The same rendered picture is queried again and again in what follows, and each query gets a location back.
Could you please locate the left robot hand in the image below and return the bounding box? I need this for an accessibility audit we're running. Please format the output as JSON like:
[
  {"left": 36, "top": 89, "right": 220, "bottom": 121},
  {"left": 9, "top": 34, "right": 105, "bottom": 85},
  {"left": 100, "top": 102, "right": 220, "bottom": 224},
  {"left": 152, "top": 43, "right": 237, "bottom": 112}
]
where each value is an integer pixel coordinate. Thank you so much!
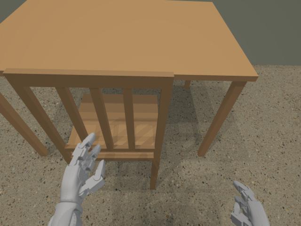
[{"left": 60, "top": 132, "right": 105, "bottom": 205}]

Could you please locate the table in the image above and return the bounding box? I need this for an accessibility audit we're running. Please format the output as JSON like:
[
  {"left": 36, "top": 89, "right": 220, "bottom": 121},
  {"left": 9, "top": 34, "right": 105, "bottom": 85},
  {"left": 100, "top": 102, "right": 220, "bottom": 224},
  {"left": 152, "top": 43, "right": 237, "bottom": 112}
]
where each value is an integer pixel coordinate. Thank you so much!
[{"left": 0, "top": 0, "right": 259, "bottom": 157}]

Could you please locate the chair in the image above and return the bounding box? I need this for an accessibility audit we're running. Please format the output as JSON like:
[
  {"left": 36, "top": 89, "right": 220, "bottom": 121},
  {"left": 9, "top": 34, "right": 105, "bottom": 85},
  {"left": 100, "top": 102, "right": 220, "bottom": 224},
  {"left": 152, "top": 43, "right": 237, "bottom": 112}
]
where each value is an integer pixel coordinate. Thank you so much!
[{"left": 3, "top": 68, "right": 174, "bottom": 190}]

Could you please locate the left robot forearm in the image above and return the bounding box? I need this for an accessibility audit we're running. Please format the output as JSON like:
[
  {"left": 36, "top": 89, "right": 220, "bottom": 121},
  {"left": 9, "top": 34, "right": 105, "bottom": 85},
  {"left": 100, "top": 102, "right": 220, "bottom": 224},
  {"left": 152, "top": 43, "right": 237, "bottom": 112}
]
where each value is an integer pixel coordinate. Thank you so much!
[{"left": 48, "top": 201, "right": 83, "bottom": 226}]

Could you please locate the right robot hand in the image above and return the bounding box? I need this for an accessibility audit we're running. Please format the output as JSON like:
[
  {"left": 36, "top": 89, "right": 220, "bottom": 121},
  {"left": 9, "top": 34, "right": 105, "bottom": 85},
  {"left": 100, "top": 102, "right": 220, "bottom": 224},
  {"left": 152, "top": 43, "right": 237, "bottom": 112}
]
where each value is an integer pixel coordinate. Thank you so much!
[{"left": 231, "top": 180, "right": 270, "bottom": 226}]

